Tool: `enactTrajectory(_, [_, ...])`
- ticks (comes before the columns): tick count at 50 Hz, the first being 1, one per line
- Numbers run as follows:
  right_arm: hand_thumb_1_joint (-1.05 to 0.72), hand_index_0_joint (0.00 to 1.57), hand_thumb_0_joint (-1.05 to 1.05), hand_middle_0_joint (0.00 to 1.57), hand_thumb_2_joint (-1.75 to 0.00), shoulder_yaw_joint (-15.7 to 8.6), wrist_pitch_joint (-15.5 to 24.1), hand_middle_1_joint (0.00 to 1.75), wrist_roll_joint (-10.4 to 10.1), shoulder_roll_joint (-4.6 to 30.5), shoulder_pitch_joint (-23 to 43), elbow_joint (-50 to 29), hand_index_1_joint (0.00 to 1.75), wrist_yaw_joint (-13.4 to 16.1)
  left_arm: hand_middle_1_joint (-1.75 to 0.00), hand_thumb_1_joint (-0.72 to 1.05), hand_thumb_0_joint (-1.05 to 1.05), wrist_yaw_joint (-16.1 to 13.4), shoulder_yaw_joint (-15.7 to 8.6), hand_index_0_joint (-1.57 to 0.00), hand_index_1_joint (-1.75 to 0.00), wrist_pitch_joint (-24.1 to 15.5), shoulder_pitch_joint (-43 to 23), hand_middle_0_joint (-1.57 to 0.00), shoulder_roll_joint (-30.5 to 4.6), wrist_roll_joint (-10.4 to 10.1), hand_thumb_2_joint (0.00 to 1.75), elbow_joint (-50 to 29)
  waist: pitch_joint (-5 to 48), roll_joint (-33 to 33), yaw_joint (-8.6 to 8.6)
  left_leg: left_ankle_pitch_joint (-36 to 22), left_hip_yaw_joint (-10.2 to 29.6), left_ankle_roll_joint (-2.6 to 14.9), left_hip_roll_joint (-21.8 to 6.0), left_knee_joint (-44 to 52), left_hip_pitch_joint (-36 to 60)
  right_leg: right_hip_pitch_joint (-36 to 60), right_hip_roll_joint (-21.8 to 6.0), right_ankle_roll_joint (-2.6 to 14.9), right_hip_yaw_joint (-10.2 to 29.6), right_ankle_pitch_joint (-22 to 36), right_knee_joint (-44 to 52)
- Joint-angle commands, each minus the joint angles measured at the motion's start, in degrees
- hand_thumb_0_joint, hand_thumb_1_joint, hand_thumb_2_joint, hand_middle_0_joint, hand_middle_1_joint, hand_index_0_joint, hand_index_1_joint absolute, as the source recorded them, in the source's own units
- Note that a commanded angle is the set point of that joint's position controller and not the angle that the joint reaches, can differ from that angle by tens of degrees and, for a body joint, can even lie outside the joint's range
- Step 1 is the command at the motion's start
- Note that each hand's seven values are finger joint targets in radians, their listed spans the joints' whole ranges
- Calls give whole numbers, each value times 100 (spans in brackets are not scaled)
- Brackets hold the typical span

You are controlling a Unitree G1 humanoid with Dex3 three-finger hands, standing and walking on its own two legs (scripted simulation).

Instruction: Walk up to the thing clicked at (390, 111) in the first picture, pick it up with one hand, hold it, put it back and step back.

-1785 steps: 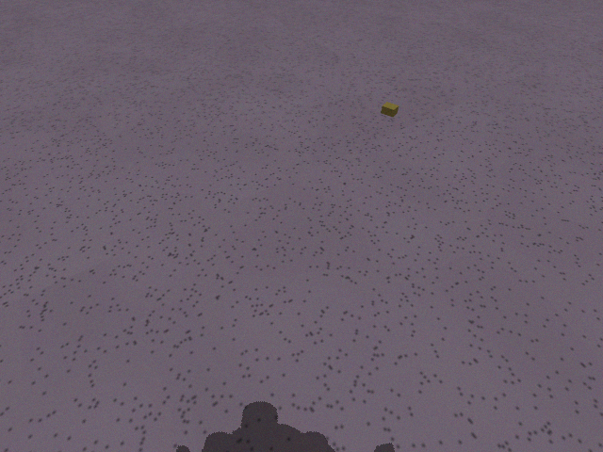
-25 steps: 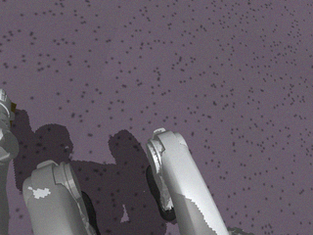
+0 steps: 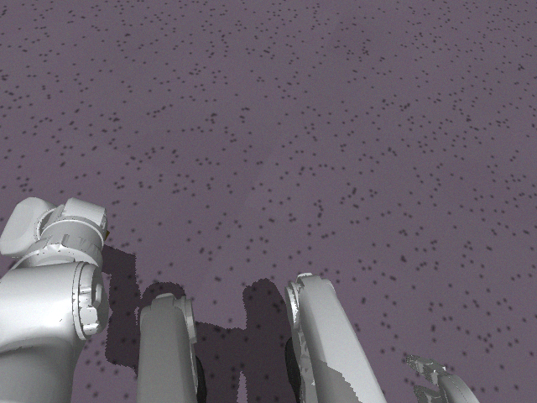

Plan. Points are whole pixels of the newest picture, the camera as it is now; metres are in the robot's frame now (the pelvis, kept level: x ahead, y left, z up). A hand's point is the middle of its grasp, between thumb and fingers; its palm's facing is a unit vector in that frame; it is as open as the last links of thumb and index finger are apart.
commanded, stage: lift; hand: left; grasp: from above
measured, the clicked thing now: (71, 237) +0.43 +0.29 -0.12
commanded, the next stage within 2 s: hold in 0.92 s
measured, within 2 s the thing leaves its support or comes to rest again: neither
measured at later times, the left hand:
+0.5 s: hand (1, 193) +0.39 +0.25 +0.12, palm faces -0.12 -0.46 -0.88, open 10.7 cm
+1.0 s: hand out of the picture +0.39 +0.24 +0.20, palm faces -0.10 -0.45 -0.89, open 10.7 cm
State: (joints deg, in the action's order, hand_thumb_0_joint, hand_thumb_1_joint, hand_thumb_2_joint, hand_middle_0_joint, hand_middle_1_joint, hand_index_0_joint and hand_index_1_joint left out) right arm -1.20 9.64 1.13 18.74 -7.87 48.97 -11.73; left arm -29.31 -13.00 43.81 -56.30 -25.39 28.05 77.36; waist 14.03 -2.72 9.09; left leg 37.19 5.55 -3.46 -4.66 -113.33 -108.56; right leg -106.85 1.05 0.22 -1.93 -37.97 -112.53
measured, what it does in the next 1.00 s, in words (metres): rises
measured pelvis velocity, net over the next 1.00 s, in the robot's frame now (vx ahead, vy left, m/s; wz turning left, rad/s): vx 0.07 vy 0.00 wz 0.04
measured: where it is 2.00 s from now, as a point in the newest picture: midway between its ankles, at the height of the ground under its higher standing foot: outside the picture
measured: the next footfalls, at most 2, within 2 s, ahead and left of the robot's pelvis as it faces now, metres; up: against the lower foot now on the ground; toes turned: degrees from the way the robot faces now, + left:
none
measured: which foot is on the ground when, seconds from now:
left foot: down 0.00-1.00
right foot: down 0.00-1.00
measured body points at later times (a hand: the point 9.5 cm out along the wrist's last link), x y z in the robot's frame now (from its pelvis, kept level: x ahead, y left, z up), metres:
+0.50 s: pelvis +0.04 -0.01 +0.18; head +0.12 -0.01 +0.62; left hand +0.39 +0.27 +0.17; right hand +0.13 -0.28 +0.05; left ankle +0.08 +0.15 -0.43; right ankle +0.09 -0.12 -0.43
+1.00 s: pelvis +0.07 +0.00 +0.25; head +0.12 -0.01 +0.70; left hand +0.39 +0.26 +0.25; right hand +0.16 -0.26 +0.11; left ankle +0.08 +0.15 -0.43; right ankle +0.09 -0.12 -0.43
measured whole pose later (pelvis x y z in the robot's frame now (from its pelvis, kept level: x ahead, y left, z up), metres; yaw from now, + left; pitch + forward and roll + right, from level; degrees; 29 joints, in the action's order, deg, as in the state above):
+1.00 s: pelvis +0.07 +0.00 +0.25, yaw +2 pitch +14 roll -1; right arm -2.3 8.3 0.7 16.1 -11.3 52.6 -8.1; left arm -36.8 -5.8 54.5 -44.3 -10.2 20.1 68.8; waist 8.3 -3.1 4.5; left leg 24.7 0.4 -3.0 -4.8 -56.3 -45.7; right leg -44.5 0.4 0.1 -0.9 -25.6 -55.9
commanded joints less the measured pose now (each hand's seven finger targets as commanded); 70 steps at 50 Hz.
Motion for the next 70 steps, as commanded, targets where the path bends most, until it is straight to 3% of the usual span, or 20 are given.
enactTrajectory(1, [-89,20,0,20,-90,-305,189,30,-163,1037,-570,-333,30,336,-68,46,0,-229,397,-84,-67,122,-1764,-83,-1007,198,73,-1580,3182,-586,-25,-419,-399,310,300,1993,3120,2382,182,31,16,183,2650])
enactTrajectory(5, [-89,20,0,20,-90,-275,200,30,-255,991,-495,-373,30,543,-69,45,0,-209,564,-84,-68,271,-1740,-83,-780,-8,74,-2096,3139,-498,-41,-591,-387,285,259,2595,3882,3000,199,24,10,470,3185])
enactTrajectory(7, [-89,20,0,20,-90,-260,200,30,-275,967,-469,-306,30,614,-68,41,0,-222,582,-80,-68,343,-1666,-80,-924,50,74,-2206,2965,-564,-96,-708,-401,275,252,2897,4170,3300,196,20,35,608,3476])
enactTrajectory(8, [-89,20,0,20,-90,-251,224,30,-281,929,-494,-257,30,639,-69,39,0,-202,721,-79,-68,393,-1537,-78,-672,24,73,-2004,2796,-367,-6,-708,-371,279,241,3046,4275,3427,204,10,14,647,3578])
enactTrajectory(10, [-89,20,0,20,-90,-254,253,30,-295,900,-504,-156,30,681,-69,40,0,-229,746,-79,-68,409,-1595,-79,-765,128,73,-2057,2676,-404,-91,-752,-386,275,242,3314,4549,3717,210,8,67,640,3892])
enactTrajectory(11, [-89,20,0,20,-90,-244,275,30,-306,842,-485,-118,30,703,-68,37,0,-214,844,-77,-67,457,-1436,-76,-485,98,69,-1814,2538,-345,-65,-801,-389,266,238,3475,4701,3820,204,10,49,712,3988])
enactTrajectory(12, [-89,20,0,20,-90,-247,299,30,-326,843,-507,-90,30,711,-67,39,0,-202,867,-79,-66,488,-1422,-77,-481,140,68,-1828,2469,-344,-71,-827,-381,260,236,3639,4911,3913,212,22,9,765,4093])
enactTrajectory(19, [-89,20,0,20,-90,-172,352,30,-299,591,-440,-36,30,748,-66,40,0,-516,700,-78,-64,593,-1229,-76,-199,-40,65,-1071,1762,-223,-255,-1344,-581,272,300,4309,5311,4883,173,7,135,1243,4939])
enactTrajectory(23, [-89,20,0,20,-90,-216,325,30,-253,517,-437,-153,30,710,-67,45,0,-687,604,-81,-65,646,-1164,-78,-94,-201,65,-961,1721,46,-290,-1778,-657,277,326,4623,5627,5505,153,-39,160,1784,5274])
enactTrajectory(26, [-88,20,0,20,-89,-276,286,30,-177,518,-489,-60,30,627,-67,47,0,-768,670,-83,-65,667,-1259,-80,83,-313,66,-1009,1749,45,-224,-1944,-723,263,346,4806,5904,5767,172,-73,181,2123,5500])
enactTrajectory(31, [-88,20,0,20,-89,-329,187,30,-86,537,-564,-85,30,526,-72,53,0,-783,700,-86,-69,746,-1296,-83,308,-527,69,-1302,1914,46,-289,-2331,-756,226,367,5153,6286,6288,160,-117,167,2789,5717])
enactTrajectory(35, [-88,20,0,20,-89,-353,123,30,-96,550,-559,-116,30,492,-71,54,0,-805,718,-86,-69,784,-1219,-84,26,-305,70,-1654,2022,127,-351,-2497,-764,236,371,5494,6715,6761,153,-119,128,2869,5978])
enactTrajectory(37, [-88,20,0,20,-89,-354,92,30,-92,541,-533,-73,30,472,-72,55,0,-835,863,-86,-69,810,-1207,-84,224,-253,69,-1844,2027,18,-345,-2493,-782,228,371,5669,6904,6795,169,-100,146,2756,6111])
enactTrajectory(41, [-88,20,0,20,-89,-402,76,30,-101,641,-445,-180,30,465,-72,56,0,-903,876,-87,-70,909,-1064,-85,305,-357,70,-2046,1896,-10,-399,-2559,-707,189,335,6091,7444,7095,195,-39,12,2708,6314])
enactTrajectory(47, [-88,20,0,20,-89,-350,73,30,-93,607,-262,-53,30,405,-72,61,0,-1026,878,-91,-71,1037,-1152,-90,565,-533,73,-1674,1161,-46,-432,-2254,-698,170,331,6424,7501,7033,162,-43,35,2390,6619])
enactTrajectory(48, [-88,20,0,20,-89,-350,79,30,-79,621,-277,-100,30,398,-72,60,0,-1031,870,-90,-70,1053,-1130,-89,589,-579,73,-1602,1151,135,-355,-2292,-688,174,323,6435,7542,7071,184,-62,32,2413,6654])
enactTrajectory(50, [-88,20,0,20,-89,-364,72,30,-74,623,-221,-87,30,370,-72,60,0,-1043,819,-90,-71,1102,-1128,-88,565,-596,71,-1481,1114,153,-456,-2382,-750,170,363,6461,7515,7168,167,-72,43,2527,6706])
enactTrajectory(56, [-88,20,0,20,-89,-354,39,30,-68,609,-211,-205,30,324,-65,63,0,-975,871,-92,-64,1163,-1048,-91,563,-483,63,-1604,1173,310,-461,-2530,-782,189,412,6661,7724,7519,161,-110,59,2802,6913])
enactTrajectory(63, [-89,20,0,20,-89,-372,-84,30,-26,637,-220,-322,30,300,-68,60,0,-1048,918,-90,-67,1205,-1077,-88,647,-458,61,-2102,1579,223,-470,-3063,-796,196,447,6698,8082,7890,124,-109,69,3755,6839])
enactTrajectory(70, [-89,20,0,20,-90,-315,-168,30,-53,594,-124,-350,30,313,-67,62,0,-1018,1009,-91,-68,1315,-1139,-91,735,-476,67,-2280,1421,244,-498,-3120,-788,211,467,6953,8300,8107,136,-103,15,3757,7012])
